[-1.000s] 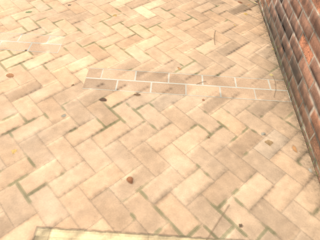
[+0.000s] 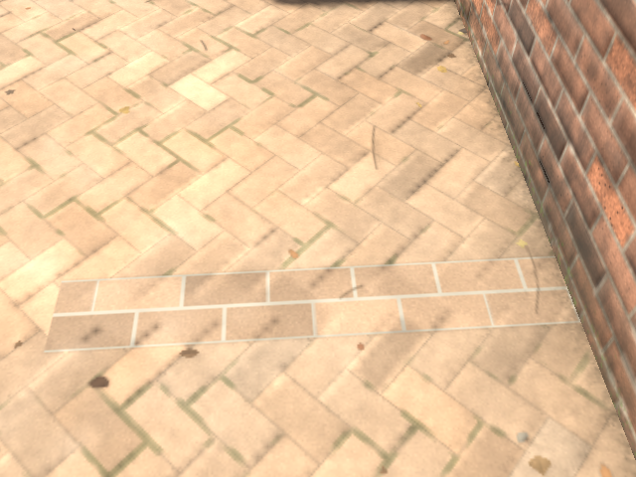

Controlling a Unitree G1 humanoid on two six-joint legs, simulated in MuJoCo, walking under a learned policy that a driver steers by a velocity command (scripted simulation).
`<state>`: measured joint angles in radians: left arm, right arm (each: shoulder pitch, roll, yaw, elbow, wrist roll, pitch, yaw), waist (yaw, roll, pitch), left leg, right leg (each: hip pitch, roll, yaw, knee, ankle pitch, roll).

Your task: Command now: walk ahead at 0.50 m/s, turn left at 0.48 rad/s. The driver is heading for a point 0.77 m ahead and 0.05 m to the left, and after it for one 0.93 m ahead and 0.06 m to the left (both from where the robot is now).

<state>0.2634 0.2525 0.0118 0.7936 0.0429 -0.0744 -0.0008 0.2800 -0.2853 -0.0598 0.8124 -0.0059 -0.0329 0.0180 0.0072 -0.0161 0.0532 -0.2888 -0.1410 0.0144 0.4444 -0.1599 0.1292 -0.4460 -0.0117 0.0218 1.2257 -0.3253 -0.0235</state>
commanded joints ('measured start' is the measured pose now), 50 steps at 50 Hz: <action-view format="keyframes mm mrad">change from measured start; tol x32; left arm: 1 58 90 17 -65 15 26 -7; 12 -327 83 -1 -196 -11 13 -20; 18 175 266 56 -108 17 -24 27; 50 121 51 50 107 -18 55 -31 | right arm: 1 50 -116 -28 -36 6 -26 -3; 50 14 -38 12 -9 -13 -70 -26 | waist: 1 30 27 -48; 16 14 85 -95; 19 31 -348 -385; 50 9 100 -37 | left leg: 1 66 270 -323 -225 288 175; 16 174 216 -405 51 495 20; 20 -370 75 -145 802 -340 -44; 41 198 124 31 20 18 -28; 43 618 603 -624 -136 -157 118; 50 194 399 -109 -278 185 12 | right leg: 1 -114 -64 19 -81 16 37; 16 187 47 3 -737 177 7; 19 744 -458 770 -944 -118 -196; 32 313 -180 47 -1085 374 -153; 41 329 -149 8 -678 742 -102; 43 -142 70 -73 -82 -206 -57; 50 -126 -70 16 -96 65 -38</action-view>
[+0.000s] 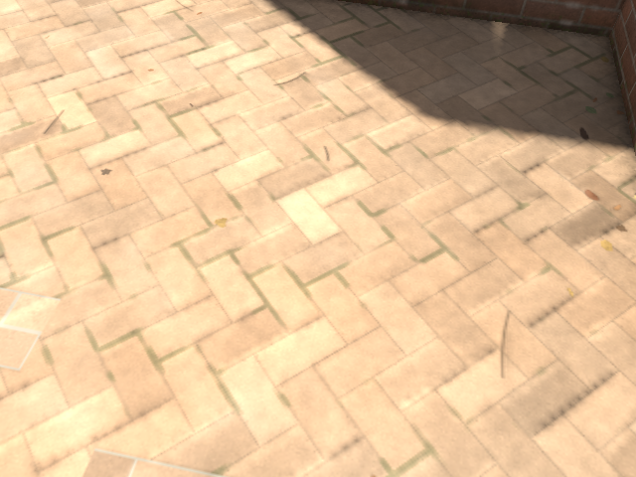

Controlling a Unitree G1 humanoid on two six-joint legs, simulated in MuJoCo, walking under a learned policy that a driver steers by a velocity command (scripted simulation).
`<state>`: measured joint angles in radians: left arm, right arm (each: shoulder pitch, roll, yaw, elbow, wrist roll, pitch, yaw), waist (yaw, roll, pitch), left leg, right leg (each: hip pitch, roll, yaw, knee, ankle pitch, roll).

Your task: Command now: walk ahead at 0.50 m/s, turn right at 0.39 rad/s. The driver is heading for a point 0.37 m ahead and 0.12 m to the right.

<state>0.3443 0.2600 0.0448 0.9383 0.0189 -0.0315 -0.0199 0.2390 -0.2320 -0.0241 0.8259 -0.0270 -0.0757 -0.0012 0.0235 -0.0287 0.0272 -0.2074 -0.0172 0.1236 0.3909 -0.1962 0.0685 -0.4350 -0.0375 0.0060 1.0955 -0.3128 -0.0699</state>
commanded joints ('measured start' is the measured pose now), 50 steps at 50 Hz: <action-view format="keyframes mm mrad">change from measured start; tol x32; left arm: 1 12 35 18 -48 7 18 -17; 13 -346 19 -4 -201 18 19 -52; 20 103 249 82 -108 -3 0 12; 50 -35 9 -25 107 -11 20 54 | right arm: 1 68 -97 -27 -12 14 -32 -8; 50 53 -36 2 196 22 59 -43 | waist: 1 -3 109 0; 14 -41 103 71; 20 92 -90 -420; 50 -13 78 6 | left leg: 1 118 273 -181 -234 256 73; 12 230 277 75 -219 463 54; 17 273 277 129 262 961 28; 20 -372 -11 -67 1105 -395 -78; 40 -18 57 -105 131 -65 -48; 43 158 240 -301 -20 423 14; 50 65 136 -218 -56 216 -13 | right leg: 1 -168 -49 27 28 81 14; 17 151 127 -158 -533 121 -124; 20 794 -392 611 -657 895 -398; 28 250 -157 64 -805 1018 -189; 44 259 14 45 -763 70 -15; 50 311 -36 78 -797 224 -7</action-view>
